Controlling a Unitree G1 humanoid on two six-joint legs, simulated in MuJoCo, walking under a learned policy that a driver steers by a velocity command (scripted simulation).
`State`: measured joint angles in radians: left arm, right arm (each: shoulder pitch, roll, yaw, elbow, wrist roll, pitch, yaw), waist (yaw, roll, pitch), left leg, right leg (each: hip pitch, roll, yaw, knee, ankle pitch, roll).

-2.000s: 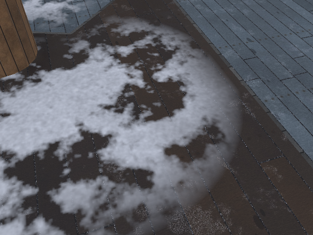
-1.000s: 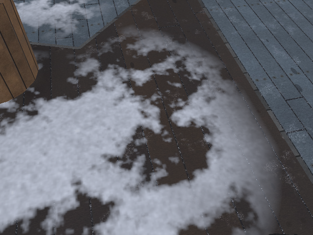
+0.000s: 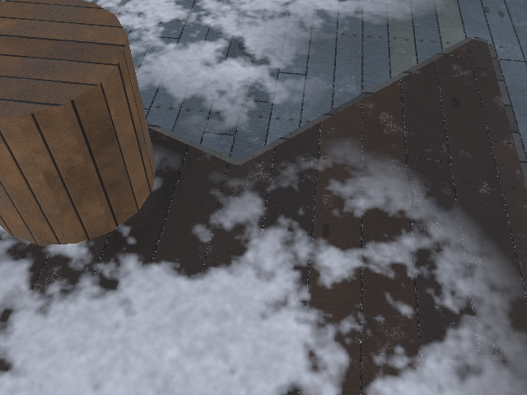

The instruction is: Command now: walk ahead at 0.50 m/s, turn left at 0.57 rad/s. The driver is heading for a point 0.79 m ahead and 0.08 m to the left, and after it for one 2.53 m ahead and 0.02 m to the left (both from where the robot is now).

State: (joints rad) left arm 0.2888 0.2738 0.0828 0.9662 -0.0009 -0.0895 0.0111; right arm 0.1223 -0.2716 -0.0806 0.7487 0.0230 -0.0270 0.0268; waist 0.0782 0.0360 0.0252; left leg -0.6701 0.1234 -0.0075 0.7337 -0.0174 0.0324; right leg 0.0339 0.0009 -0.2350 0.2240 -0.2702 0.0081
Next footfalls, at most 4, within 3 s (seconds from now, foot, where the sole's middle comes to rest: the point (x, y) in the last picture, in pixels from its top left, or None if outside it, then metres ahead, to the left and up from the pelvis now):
0.12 left None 0.23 0.13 -0.78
0.62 right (293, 364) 0.56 -0.01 -0.78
1.12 left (186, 296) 0.73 0.30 -0.78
1.62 right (299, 308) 0.72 -0.02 -0.78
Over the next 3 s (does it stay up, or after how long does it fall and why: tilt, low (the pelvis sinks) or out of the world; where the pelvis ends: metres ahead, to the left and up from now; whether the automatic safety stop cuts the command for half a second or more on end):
stays up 1.25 -0.06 0.01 its command is cut before an obstacle after 1.0 s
